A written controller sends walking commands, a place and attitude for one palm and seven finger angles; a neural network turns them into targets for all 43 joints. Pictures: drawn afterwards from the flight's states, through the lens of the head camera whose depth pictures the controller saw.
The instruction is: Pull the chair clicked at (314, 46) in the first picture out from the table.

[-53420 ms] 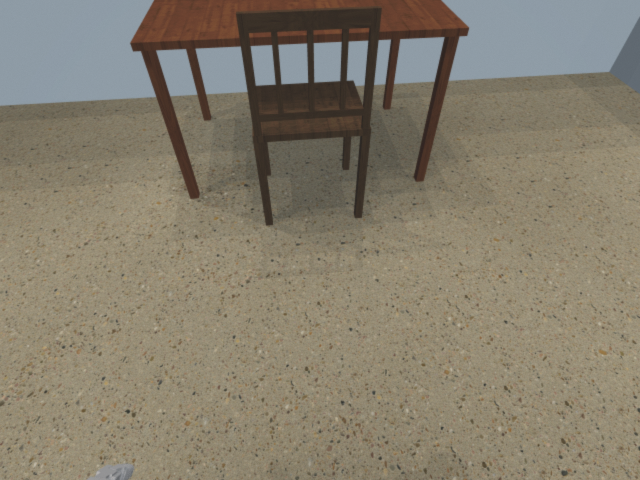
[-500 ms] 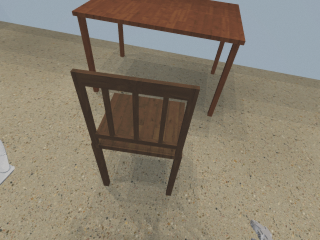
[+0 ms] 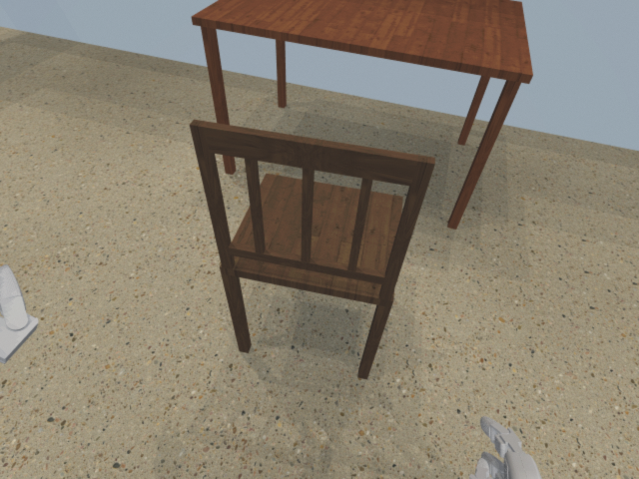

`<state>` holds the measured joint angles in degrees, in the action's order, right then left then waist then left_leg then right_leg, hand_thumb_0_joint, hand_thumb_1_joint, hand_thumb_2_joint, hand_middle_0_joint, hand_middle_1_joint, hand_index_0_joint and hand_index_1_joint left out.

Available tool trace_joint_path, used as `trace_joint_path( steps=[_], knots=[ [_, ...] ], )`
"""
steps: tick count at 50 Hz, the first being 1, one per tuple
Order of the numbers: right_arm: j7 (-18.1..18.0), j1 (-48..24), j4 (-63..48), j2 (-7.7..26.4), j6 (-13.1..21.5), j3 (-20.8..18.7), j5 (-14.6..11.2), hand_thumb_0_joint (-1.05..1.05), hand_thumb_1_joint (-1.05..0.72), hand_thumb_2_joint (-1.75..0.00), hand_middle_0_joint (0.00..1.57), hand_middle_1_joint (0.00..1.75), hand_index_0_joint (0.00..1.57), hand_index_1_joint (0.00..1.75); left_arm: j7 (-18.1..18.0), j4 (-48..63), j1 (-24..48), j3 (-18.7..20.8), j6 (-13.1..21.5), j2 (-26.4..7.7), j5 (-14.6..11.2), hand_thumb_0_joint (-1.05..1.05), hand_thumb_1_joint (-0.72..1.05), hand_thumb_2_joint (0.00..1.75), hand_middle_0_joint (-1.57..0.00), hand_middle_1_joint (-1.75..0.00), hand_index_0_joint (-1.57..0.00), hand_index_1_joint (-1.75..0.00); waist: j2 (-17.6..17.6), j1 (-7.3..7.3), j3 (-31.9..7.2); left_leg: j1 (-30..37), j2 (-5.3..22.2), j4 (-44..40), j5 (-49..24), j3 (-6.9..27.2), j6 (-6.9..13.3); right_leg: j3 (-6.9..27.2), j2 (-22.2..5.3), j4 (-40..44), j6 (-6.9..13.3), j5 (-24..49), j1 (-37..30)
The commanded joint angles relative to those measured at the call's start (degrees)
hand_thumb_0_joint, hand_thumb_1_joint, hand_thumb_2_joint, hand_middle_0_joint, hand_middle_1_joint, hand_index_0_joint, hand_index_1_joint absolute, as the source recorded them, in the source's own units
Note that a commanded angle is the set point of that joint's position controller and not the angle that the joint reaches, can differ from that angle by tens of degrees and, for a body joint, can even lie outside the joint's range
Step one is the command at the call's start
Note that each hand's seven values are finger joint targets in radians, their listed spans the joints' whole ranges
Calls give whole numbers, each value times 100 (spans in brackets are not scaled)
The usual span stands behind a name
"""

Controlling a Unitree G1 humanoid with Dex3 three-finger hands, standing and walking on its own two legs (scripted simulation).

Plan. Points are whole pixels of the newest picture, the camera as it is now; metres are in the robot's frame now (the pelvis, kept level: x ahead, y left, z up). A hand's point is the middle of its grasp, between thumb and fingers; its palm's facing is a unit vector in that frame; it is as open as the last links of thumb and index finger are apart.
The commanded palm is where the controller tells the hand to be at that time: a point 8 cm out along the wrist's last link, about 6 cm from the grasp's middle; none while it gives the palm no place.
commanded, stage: let the arm hang, fingers relaxed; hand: left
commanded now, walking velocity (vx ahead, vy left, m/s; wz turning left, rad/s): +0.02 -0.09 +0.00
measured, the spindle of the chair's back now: (307, 218) +0.61 +0.06 -0.08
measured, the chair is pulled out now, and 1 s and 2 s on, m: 0.61 0.61 0.61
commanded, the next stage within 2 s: look to check the result in 1.18 s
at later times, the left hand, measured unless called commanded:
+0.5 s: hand out of the picture +0.05 +0.18 -0.17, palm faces +0.01 -0.98 -0.19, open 6.9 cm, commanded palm none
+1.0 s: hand out of the picture +0.02 +0.14 -0.16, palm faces +0.00 -0.99 -0.16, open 7.3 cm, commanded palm none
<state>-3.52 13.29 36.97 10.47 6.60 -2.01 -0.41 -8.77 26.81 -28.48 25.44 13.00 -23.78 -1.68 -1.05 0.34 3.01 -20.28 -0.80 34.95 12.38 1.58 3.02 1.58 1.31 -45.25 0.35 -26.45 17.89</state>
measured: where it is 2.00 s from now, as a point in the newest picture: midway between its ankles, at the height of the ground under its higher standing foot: outside the picture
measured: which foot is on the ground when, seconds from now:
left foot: down 0.00-1.00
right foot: up 0.00-0.06, down 0.08-1.00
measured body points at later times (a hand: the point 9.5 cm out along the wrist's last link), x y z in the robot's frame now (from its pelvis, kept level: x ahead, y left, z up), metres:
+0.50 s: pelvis +0.03 +0.00 +0.01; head +0.06 +0.02 +0.46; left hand +0.05 +0.23 -0.15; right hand +0.02 -0.24 -0.13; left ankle +0.08 +0.09 -0.73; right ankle -0.01 -0.12 -0.73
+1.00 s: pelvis +0.03 -0.01 +0.01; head +0.04 -0.01 +0.46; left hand +0.02 +0.20 -0.15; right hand +0.02 -0.22 -0.15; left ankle +0.08 +0.09 -0.73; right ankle -0.01 -0.12 -0.73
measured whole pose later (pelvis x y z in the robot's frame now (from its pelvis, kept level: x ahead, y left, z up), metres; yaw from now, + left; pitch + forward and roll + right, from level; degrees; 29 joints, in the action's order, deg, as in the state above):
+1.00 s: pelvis +0.03 -0.01 +0.01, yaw -1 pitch -2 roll +0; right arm -1.4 17.8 61.9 7.7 -0.2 -0.5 0.5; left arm -2.6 -60.0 -19.6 -1.7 -0.6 -6.2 0.4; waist -0.8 0.6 2.6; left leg -14.7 -1.4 25.7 9.3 -0.8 2.1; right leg -0.1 0.6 -25.4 0.4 -16.8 6.8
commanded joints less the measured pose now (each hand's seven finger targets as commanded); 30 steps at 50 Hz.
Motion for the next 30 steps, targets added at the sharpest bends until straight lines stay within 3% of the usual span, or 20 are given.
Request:
trace_joint_path(
  steps=[1, 3, 4, 5, 6, 7, 8, 11, 14, 17, 19, 21, 25, 30],
  knots=[
    [56, -542, -854, 714, 432, -178, -82, 0, -90, -90, 20, 30, 20, 30, -21, 963, -189, 585, 389, -965, -25, 0, 90, 90, -20, -30, -20, -30, -882, -57, -325, -507, 1118, -2070, 2485, 1122, 204, -406, -38, 1487, 41, 156, -976],
    [58, -509, -837, 680, 419, -124, -17, 0, -90, -90, 20, 30, 20, 30, 0, 1174, -144, 603, 380, -1083, -12, 0, 90, 90, -20, -30, -20, -30, -737, 13, -349, -444, 798, -1756, 2181, 906, -12, -184, -99, 2632, 177, 549, -1397],
    [431, -393, 361, 1234, 332, -293, 40, 0, -90, -90, 20, 30, 20, 30, 685, -3254, -86, -1719, -630, 389, 553, 0, 90, 90, -20, -30, -20, -30, 29, 267, -388, -254, 578, -382, 294, 627, -35, 146, -809, 2459, 269, 2134, -873],
    [444, 318, 259, 576, -122, -210, -21, 0, -90, -90, 20, 30, 20, 30, 762, -3457, 73, -1657, -1068, 709, 449, 0, 90, 90, -20, -30, -20, -30, 725, 244, -811, 247, 437, 33, -339, 170, -188, 476, -1057, 1947, 445, 3118, -514],
    [422, 310, 282, 625, -277, -205, -15, 0, -90, -90, 20, 30, 20, 30, 777, -3569, 476, -1871, -1184, 777, 370, 0, 90, 90, -20, -30, -20, -30, 1103, 289, -738, 559, 404, 175, -112, 268, -177, 539, -1092, 2015, 590, 2220, 185],
    [408, 261, 226, 703, -391, -184, 66, 0, -90, -90, 20, 30, 20, 30, 759, -3795, 650, -1944, -1238, 752, 373, 0, 90, 90, -20, -30, -20, -30, 1243, 266, -512, 573, 405, 198, -47, 345, -127, 519, -1032, 2070, 607, 1374, 486],
    [398, 194, 202, 748, -478, -151, 124, 0, -90, -90, 20, 30, 20, 30, 737, -4061, 769, -1998, -1279, 713, 376, 0, 90, 90, -20, -30, -20, -30, 1306, 236, -362, 520, 432, 123, -117, 454, -58, 488, -933, 2074, 587, 998, 542],
    [367, 65, 376, 786, -592, -74, 213, 0, -90, -90, 20, 30, 20, 30, 701, -4993, 1022, -2124, -1368, 637, 354, 0, 90, 90, -20, -30, -20, -30, 928, 134, -96, 318, 494, -427, -339, 740, 44, 351, -708, 1972, 485, 787, 221],
    [335, 78, 781, 812, -575, 30, 209, 0, -90, -90, 20, 30, 20, 30, 702, -6139, 951, -2259, -1400, 512, 309, 0, 90, 90, -20, -30, -20, -30, -103, -52, 210, -68, 695, -1393, 126, 1130, 125, 118, -375, 1902, 233, 833, -313],
    [286, 195, 1207, 762, -541, 70, 164, 0, -90, -90, 20, 30, 20, 30, 696, -7081, 698, -2360, -1349, 554, 264, 0, 90, 90, -20, -30, -20, -30, -842, -104, -134, 243, 617, -1576, 208, 942, 74, 152, -425, 2059, 215, 1161, -735],
    [227, 392, 1365, 542, -541, 45, 173, 0, -90, -90, 20, 30, 20, 30, 666, -7312, 544, -2285, -1320, 815, 280, 0, 90, 90, -20, -30, -20, -30, -1093, -82, -423, 667, 634, -1541, -21, 859, 81, 72, -417, 2207, 259, 1391, -829],
    [215, 513, 1516, 489, -559, 42, 145, 0, -90, -90, 20, 30, 20, 30, 669, -7559, 564, -2361, -1303, 799, 247, 0, 90, 90, -20, -30, -20, -30, -983, -61, -484, 810, 639, -1486, -197, 801, 68, 72, -475, 2328, 258, 1500, -856],
    [191, 787, 1794, 466, -566, 46, 102, 0, -90, -90, 20, 30, 20, 30, 671, -7934, 644, -2466, -1270, 835, 223, 0, 90, 90, -20, -30, -20, -30, -126, 21, -365, 1032, 639, -1282, -723, 669, 57, 158, -586, 2519, 269, 1787, -764],
    [175, 900, 2088, 436, -569, 71, 82, 0, -90, -90, 20, 30, 20, 30, 639, -8283, 547, -2528, -1270, 877, 203, 0, 90, 90, -20, -30, -20, -30, 40, 36, -184, 1095, 638, -1295, -818, 585, 46, 217, -616, 2578, 268, 1766, -674]
  ],
)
